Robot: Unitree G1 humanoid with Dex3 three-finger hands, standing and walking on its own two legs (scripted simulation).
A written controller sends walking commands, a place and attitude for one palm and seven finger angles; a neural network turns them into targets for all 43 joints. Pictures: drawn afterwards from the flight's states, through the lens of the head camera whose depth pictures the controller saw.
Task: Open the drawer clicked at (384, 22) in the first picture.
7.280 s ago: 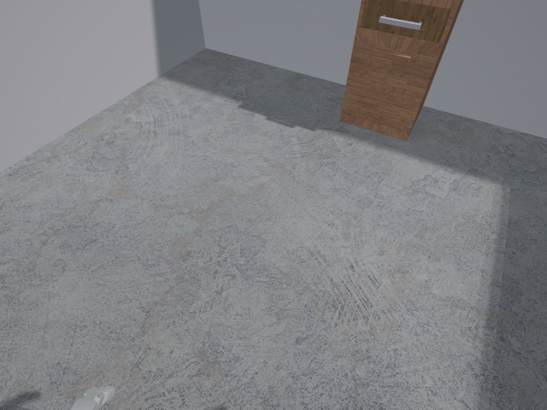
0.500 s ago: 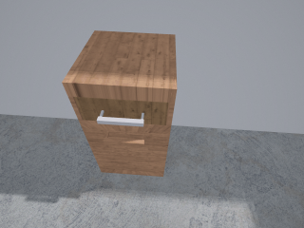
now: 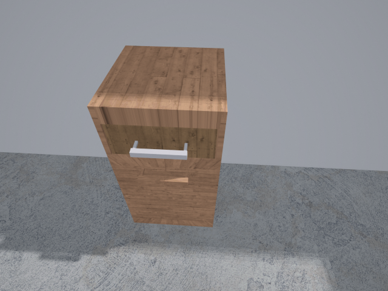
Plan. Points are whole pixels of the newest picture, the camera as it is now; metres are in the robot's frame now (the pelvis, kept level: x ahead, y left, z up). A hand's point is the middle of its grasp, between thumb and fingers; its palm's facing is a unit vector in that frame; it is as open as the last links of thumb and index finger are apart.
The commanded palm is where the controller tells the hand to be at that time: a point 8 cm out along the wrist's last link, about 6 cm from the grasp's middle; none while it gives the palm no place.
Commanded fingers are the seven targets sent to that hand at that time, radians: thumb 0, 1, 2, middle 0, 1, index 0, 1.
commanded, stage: shuffle to correct the standing spot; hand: left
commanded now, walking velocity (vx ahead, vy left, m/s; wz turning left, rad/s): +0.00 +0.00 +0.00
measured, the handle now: (159, 149) +0.58 +0.15 -0.12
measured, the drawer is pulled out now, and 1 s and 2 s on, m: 0.00 0.00 0.00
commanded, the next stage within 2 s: come to a stop and stand still in 0.30 s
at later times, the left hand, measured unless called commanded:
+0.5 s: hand out of the picture -0.01 +0.12 -0.18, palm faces +0.10 -0.99 -0.13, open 7.4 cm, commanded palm none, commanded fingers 0.00 0.90 0.90 -0.20 -0.30 -0.20 -0.30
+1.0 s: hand out of the picture +0.08 +0.15 -0.17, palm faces +0.06 -0.96 -0.27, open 7.4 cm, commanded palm none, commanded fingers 0.00 0.90 0.90 -0.20 -0.30 -0.20 -0.30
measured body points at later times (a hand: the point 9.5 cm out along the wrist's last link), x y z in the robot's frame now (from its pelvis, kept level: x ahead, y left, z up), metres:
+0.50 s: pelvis +0.05 -0.03 -0.01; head +0.06 -0.03 +0.44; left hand -0.01 +0.17 -0.17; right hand +0.03 -0.24 -0.17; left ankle -0.01 +0.10 -0.74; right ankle +0.03 -0.14 -0.74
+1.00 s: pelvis +0.04 -0.04 -0.01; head +0.06 -0.06 +0.44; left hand +0.08 +0.20 -0.15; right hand +0.06 -0.26 -0.18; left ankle -0.01 +0.09 -0.72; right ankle +0.05 -0.13 -0.74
